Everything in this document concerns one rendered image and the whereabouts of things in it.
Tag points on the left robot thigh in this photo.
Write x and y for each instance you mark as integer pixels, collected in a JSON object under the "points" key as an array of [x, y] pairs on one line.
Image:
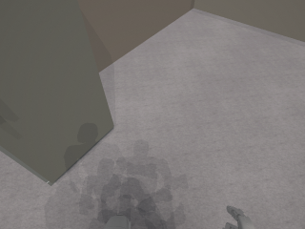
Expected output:
{"points": [[118, 222]]}

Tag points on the fridge door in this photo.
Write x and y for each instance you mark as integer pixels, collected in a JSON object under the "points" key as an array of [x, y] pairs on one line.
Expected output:
{"points": [[53, 107]]}

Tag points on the right robot hand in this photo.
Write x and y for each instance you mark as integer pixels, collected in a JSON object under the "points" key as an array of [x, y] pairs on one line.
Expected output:
{"points": [[243, 222]]}

